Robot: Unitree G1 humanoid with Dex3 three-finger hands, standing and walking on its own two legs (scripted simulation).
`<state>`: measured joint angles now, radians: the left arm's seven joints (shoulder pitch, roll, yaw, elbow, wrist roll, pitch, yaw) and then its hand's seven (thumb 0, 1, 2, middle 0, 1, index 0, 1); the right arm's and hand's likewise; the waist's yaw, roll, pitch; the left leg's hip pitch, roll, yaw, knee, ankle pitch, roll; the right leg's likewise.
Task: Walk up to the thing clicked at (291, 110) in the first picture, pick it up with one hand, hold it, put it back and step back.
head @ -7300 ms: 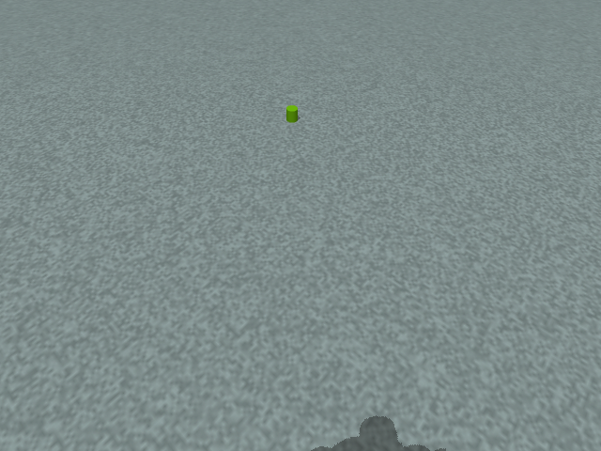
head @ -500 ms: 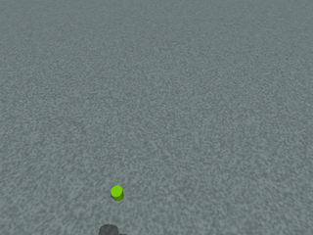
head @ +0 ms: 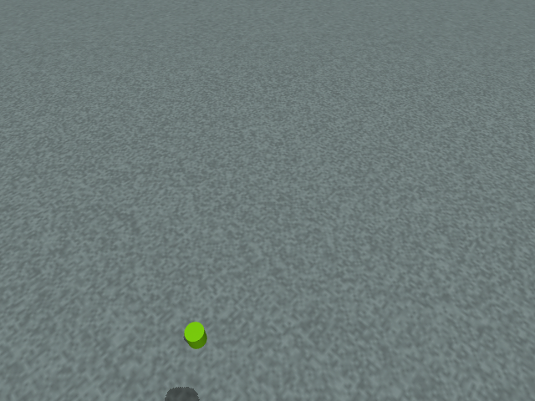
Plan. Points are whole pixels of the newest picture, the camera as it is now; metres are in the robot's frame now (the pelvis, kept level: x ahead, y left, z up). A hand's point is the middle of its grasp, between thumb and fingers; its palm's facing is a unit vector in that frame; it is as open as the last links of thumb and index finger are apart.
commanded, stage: walk up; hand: left
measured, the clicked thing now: (195, 335) +0.49 +0.26 -0.74
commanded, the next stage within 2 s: stand in 0.56 s
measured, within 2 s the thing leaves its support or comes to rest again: neither
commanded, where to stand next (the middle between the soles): +0.10 +0.01 m, yaw -1 degrees
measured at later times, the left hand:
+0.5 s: hand out of the picture +0.08 +0.25 -0.16, palm faces +0.00 -0.95 -0.32, open 7.4 cm
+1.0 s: hand out of the picture +0.09 +0.25 -0.15, palm faces -0.02 -0.94 -0.35, open 7.4 cm
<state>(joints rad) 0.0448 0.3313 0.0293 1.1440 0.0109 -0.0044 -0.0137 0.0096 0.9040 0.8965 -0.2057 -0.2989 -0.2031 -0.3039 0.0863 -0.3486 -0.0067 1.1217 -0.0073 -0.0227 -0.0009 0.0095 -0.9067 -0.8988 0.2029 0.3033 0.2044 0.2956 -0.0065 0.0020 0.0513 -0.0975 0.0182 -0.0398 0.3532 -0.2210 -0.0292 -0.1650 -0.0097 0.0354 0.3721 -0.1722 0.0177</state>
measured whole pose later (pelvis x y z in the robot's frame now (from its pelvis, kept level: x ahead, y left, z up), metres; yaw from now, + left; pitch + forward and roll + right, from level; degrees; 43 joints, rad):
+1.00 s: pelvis +0.00 +0.00 +0.00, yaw +0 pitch -2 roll +0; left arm 0.09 0.35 0.01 1.14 0.01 -0.01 -0.01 0.01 0.90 0.90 -0.21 -0.30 -0.20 -0.30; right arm 0.10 -0.35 0.00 1.14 0.00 -0.01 0.01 0.01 -0.91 -0.90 0.20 0.30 0.20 0.30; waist 0.00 0.01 0.05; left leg -0.08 0.02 -0.03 0.32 -0.21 -0.03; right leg -0.15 -0.01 0.04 0.35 -0.16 0.02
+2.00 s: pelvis +0.01 +0.00 +0.00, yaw +0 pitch -2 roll +0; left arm 0.11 0.35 0.01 1.13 0.01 -0.01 -0.01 0.01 0.90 0.90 -0.21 -0.30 -0.20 -0.30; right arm 0.11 -0.35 0.00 1.12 -0.01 -0.01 0.01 0.01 -0.91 -0.90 0.20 0.30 0.20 0.30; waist 0.00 0.01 0.05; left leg -0.08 0.03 -0.04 0.32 -0.22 -0.03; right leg -0.15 0.00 0.03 0.34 -0.17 0.01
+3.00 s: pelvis +0.01 +0.00 +0.00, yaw -1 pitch -2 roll +0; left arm 0.12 0.35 0.00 1.12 0.01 -0.01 0.00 0.01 0.90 0.90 -0.21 -0.30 -0.20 -0.30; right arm 0.12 -0.35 0.00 1.12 0.00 0.00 0.01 0.01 -0.91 -0.90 0.20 0.30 0.20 0.30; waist 0.00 0.00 0.05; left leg -0.06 0.02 -0.03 0.31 -0.22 -0.03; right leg -0.14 -0.01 0.04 0.34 -0.17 0.02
